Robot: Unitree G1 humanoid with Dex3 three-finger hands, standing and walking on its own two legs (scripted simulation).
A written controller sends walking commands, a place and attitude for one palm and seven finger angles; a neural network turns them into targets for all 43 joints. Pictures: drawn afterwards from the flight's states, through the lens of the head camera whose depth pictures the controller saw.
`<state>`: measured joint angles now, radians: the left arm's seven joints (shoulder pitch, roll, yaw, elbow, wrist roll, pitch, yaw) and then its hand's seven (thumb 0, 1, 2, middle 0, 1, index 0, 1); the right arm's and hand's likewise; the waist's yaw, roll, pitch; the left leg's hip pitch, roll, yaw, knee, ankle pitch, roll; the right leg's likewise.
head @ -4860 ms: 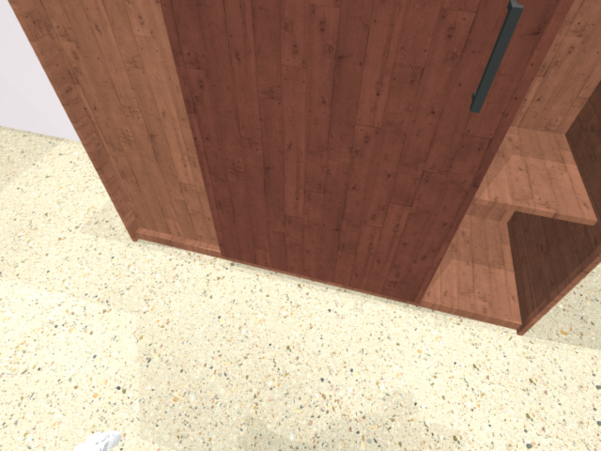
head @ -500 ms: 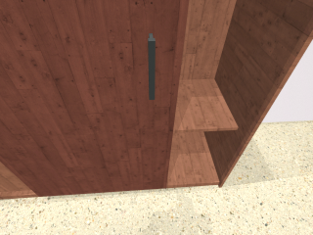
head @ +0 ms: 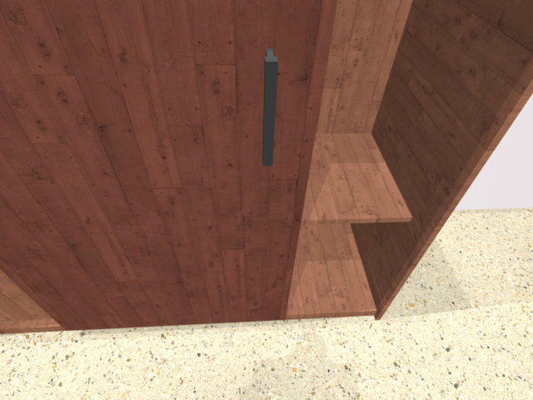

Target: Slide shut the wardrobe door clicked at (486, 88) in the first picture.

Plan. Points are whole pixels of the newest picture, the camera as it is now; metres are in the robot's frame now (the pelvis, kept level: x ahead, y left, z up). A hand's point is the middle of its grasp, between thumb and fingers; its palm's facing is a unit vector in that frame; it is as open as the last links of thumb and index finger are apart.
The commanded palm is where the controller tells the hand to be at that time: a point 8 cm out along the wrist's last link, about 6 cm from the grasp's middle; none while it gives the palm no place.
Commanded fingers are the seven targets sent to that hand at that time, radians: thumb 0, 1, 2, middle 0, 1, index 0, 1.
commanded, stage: come to a stop and stand still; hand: left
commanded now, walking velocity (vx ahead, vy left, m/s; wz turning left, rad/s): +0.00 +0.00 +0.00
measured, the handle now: (268, 111) +0.52 +0.03 +0.19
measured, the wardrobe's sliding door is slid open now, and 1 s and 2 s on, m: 0.36 0.36 0.36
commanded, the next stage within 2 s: look again from close up in 0.68 s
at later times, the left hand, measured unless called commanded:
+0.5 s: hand out of the picture +0.01 +0.22 -0.17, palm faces +0.00 -0.97 -0.23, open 7.4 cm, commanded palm none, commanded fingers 0.00 0.90 0.90 -0.20 -0.30 -0.20 -0.30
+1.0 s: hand out of the picture -0.02 +0.22 -0.16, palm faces -0.01 -0.97 -0.23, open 7.4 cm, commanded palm none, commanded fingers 0.00 0.90 0.90 -0.20 -0.30 -0.20 -0.30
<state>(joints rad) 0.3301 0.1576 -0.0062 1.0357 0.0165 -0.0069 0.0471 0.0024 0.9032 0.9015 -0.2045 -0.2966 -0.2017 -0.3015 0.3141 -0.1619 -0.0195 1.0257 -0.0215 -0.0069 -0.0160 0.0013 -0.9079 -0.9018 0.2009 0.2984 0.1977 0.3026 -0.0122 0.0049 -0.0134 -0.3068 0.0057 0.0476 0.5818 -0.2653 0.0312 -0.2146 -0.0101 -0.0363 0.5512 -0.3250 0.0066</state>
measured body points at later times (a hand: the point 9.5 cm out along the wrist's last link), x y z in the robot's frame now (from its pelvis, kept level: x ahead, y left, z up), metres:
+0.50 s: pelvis -0.01 +0.03 +0.01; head -0.01 +0.04 +0.46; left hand +0.01 +0.27 -0.15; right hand +0.05 -0.22 -0.13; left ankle +0.03 +0.10 -0.73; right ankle -0.02 -0.12 -0.73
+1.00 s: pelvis -0.01 +0.03 +0.01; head -0.01 +0.03 +0.46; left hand -0.01 +0.27 -0.15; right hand +0.01 -0.22 -0.14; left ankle +0.03 +0.10 -0.73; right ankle -0.02 -0.12 -0.73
